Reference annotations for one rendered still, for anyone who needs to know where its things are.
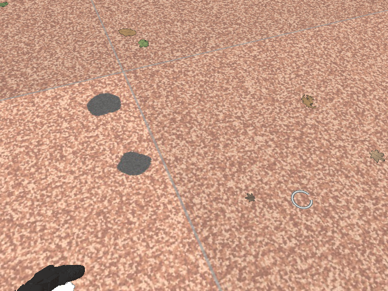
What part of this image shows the robot left hand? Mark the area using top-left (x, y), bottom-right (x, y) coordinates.
top-left (15, 265), bottom-right (85, 291)

